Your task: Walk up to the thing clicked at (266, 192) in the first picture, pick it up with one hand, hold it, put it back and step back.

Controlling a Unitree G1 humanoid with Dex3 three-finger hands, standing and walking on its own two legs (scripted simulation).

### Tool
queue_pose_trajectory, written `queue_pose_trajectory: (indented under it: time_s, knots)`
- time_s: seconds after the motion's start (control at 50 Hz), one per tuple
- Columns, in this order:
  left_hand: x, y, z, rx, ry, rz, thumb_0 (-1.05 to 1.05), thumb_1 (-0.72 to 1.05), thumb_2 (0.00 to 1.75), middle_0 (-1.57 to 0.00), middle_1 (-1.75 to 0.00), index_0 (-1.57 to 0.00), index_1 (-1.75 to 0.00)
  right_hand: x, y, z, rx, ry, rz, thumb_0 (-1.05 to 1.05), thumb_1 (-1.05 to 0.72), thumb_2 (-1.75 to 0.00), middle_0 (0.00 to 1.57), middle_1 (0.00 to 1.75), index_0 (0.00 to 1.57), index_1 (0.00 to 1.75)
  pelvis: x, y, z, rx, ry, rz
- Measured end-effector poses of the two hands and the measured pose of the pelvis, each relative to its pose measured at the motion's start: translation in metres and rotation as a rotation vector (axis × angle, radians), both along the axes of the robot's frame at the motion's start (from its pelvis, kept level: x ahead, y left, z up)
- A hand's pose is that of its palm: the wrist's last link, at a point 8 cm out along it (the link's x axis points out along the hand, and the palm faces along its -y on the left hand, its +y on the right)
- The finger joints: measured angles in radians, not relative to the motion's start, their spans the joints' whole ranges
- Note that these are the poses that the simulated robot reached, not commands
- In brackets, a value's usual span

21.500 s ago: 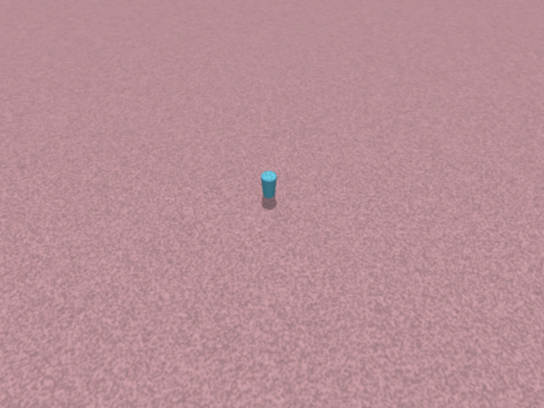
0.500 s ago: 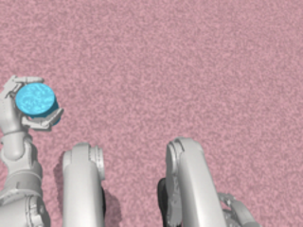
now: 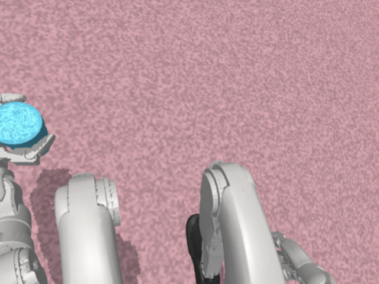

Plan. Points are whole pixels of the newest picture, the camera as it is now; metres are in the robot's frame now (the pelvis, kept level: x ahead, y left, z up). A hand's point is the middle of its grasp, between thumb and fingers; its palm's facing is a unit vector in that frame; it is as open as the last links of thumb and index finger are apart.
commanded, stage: lower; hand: left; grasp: from the side
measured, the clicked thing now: (26, 135) +0.41 +0.29 -0.12
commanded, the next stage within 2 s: loosen in 1.44 s
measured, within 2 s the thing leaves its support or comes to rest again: rests again in 1.34 s
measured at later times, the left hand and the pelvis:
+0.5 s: hand (34, 140) +0.41 +0.28 -0.15, palm faces +0.35 -0.94 -0.01, open 10.0 cm; pelvis +0.00 +0.01 -0.02, yaw -3 degrees
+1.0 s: hand (40, 142) +0.41 +0.28 -0.19, palm faces +0.37 -0.93 -0.01, open 10.0 cm; pelvis -0.01 +0.01 -0.02, yaw -6 degrees
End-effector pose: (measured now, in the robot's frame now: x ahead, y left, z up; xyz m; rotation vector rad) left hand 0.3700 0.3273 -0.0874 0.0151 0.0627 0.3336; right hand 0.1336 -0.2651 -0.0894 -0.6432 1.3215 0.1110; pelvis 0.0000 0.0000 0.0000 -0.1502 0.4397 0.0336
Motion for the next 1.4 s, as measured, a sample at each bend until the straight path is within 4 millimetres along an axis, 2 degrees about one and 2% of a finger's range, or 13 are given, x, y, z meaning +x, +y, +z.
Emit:
queue_pose_trajectory:
  time_s: [0.2,0.44,0.62,1.12,1.4]
  knots:
    - [-0.002,0.0,-0.017,-0.01,0.004,0.002,0.01,-0.33,1.02,-0.74,-0.98,-0.71,-0.98,0.001,0.002,0.0,-0.018,0.013,0.038,0.0,-0.93,-0.91,0.2,0.3,0.2,0.3,-0.001,0.001,-0.006,-0.015,-0.026,-0.008]
    - [0.0,-0.002,-0.057,-0.028,0.028,0.02,0.01,-0.33,1.02,-0.74,-0.98,-0.71,-0.97,0.006,0.007,0.007,-0.065,0.019,0.149,0.0,-0.93,-0.91,0.2,0.3,0.2,0.3,-0.004,0.004,-0.016,-0.042,-0.089,-0.03]
    - [0.003,0.001,-0.077,-0.026,0.025,0.03,0.01,-0.34,1.03,-0.74,-0.97,-0.72,-0.97,0.006,0.008,0.016,-0.118,0.055,0.223,0.0,-0.93,-0.91,0.2,0.3,0.21,0.3,-0.005,0.008,-0.019,-0.072,-0.124,-0.04]
    - [0.005,0.0,-0.107,-0.023,0.026,0.055,0.01,-0.34,1.03,-0.74,-0.97,-0.72,-0.96,-0.001,0.018,0.033,-0.188,0.085,0.336,0.0,-0.91,-0.9,0.2,0.3,0.21,0.3,-0.013,0.016,-0.025,-0.127,-0.203,-0.065]
    - [0.005,-0.002,-0.119,-0.03,0.025,0.057,0.01,-0.34,1.03,-0.74,-0.97,-0.72,-0.96,0.001,0.025,0.038,-0.214,0.094,0.371,0.0,-0.9,-0.9,0.2,0.3,0.21,0.3,-0.014,0.019,-0.027,-0.15,-0.222,-0.074]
